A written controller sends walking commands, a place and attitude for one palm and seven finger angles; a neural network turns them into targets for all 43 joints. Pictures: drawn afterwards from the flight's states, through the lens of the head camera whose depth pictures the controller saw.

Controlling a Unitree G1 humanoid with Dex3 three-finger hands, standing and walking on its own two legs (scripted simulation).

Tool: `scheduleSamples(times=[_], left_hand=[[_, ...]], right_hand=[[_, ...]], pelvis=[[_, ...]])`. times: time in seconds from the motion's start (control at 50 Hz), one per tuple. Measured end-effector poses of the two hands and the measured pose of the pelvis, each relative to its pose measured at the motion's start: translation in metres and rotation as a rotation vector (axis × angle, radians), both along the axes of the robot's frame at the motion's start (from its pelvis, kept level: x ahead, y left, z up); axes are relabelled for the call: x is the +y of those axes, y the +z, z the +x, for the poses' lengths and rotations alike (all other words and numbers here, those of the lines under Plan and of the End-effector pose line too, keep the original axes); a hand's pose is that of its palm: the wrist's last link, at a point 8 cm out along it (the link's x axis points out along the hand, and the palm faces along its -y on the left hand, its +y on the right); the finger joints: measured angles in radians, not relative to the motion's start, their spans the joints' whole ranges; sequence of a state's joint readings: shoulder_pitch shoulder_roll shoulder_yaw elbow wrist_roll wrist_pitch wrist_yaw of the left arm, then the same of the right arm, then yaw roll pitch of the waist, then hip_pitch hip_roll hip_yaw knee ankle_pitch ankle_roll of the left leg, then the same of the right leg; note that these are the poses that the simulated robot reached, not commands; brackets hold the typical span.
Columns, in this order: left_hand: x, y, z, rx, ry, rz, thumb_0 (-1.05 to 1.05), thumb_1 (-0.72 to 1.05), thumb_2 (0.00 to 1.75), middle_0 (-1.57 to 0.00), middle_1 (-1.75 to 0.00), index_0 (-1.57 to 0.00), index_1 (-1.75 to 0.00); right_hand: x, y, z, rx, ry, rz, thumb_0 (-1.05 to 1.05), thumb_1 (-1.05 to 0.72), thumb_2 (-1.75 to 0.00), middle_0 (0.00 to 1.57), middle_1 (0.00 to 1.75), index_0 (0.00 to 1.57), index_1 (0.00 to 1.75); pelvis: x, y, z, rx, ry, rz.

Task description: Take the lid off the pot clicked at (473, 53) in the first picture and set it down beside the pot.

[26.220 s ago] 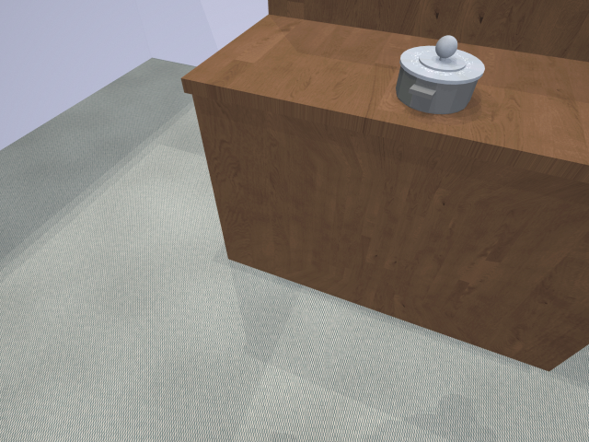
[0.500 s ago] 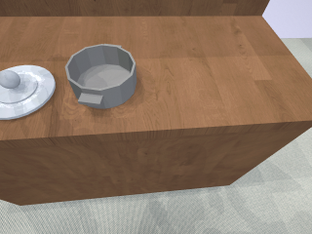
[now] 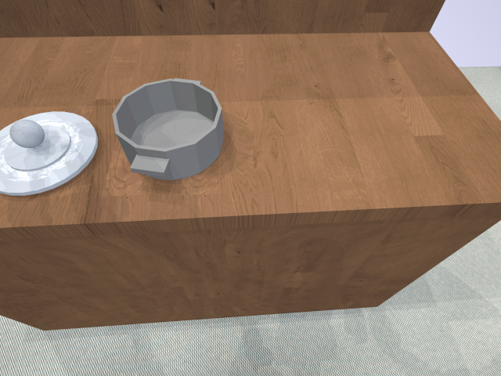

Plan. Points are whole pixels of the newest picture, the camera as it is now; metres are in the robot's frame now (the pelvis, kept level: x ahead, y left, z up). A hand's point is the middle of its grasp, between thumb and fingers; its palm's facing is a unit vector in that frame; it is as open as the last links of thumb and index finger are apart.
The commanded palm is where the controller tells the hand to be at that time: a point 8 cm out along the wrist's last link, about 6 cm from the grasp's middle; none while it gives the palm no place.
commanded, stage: draw the hand back to the body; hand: left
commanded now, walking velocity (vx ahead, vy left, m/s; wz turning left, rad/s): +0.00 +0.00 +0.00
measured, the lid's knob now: (27, 133) +0.49 +0.35 +0.11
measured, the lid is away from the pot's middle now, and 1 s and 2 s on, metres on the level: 0.23 0.23 0.23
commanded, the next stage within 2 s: step back with the hand held close in 1.94 s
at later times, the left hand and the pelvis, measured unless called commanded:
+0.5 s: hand out of the picture +0.40 +0.28 +0.30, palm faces +0.51 -0.84 -0.20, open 10.8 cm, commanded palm +0.33 +0.32 +0.30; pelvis +0.00 -0.02 +0.01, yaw -1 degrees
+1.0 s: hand out of the picture +0.30 +0.24 +0.30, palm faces +0.54 -0.82 -0.18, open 8.5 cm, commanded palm +0.24 +0.28 +0.29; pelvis -0.01 -0.04 +0.01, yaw +0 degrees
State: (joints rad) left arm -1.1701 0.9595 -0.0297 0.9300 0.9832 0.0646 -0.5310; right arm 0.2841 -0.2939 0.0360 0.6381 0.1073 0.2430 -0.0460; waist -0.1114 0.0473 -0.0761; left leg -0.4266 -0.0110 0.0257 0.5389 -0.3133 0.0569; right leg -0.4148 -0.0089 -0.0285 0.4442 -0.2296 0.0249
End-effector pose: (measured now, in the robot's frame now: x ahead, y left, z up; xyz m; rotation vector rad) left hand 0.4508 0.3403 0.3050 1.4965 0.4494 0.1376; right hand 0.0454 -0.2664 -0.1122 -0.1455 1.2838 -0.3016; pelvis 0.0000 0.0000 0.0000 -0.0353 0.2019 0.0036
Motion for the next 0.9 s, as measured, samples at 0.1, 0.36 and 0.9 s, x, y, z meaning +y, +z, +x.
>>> scheduleSamples(times=[0.1,0.36,0.9], left_hand=[[-0.002,-0.003,-0.018,-0.017,-0.019,0.011,0.0,-0.09,0.82,-0.45,-0.7,-0.45,-0.7],[-0.016,-0.001,-0.075,-0.86,-0.189,-0.887,0.0,-0.09,0.82,-0.45,-0.7,-0.45,-0.7],[-0.049,-0.008,-0.176,-1.151,-0.187,-0.964,0.0,0.45,0.86,-0.31,-0.47,-0.31,-0.48]], right_hand=[[0.005,0.002,0.028,-0.071,0.046,0.018,0.0,-0.91,-0.9,0.2,0.3,0.2,0.3],[0.025,0.023,0.077,-0.301,0.206,0.025,0.0,-0.91,-0.9,0.2,0.3,0.2,0.3],[-0.015,0.034,0.096,-0.458,0.226,-0.004,0.01,-0.91,-0.9,0.2,0.3,0.2,0.3]], pelvis=[[0.0,0.001,-0.002,-0.023,0.009,0.002],[-0.01,0.006,-0.008,-0.14,0.002,0.01],[-0.04,0.012,-0.01,-0.234,-0.011,0.022]])
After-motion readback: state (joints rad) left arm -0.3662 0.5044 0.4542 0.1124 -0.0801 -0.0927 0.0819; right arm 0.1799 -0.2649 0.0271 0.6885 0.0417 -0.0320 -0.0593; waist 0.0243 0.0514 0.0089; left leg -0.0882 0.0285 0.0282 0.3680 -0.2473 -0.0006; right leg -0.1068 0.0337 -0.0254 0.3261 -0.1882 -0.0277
